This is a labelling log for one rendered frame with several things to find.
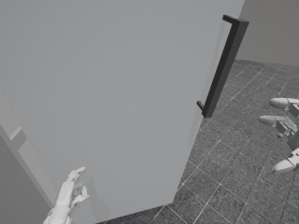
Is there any left robot hand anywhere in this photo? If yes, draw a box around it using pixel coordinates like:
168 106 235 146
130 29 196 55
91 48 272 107
53 166 90 213

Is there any robot left forearm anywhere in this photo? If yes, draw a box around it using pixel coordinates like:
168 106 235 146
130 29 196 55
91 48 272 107
43 205 72 224

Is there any right robot hand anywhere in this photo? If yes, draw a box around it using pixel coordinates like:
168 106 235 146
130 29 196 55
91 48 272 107
258 98 299 175

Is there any handle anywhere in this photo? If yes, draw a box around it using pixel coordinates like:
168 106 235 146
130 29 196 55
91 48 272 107
197 15 249 119

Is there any fridge door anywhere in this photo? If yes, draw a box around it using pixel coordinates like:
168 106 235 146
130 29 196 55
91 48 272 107
0 0 245 224

